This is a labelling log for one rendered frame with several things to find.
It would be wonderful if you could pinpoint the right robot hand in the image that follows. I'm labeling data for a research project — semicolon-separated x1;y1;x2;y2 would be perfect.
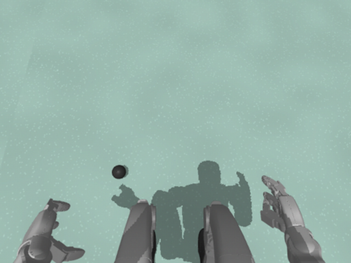
260;175;305;233

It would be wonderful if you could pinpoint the left robot arm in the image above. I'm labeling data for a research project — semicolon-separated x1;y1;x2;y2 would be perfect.
13;236;53;263

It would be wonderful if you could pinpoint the right robot arm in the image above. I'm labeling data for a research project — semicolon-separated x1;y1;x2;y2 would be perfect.
285;226;326;263

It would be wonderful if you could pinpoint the ball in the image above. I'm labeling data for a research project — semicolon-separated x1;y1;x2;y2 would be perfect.
112;165;126;179

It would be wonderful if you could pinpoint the left robot hand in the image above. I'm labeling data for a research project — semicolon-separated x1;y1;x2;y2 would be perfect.
22;198;85;263

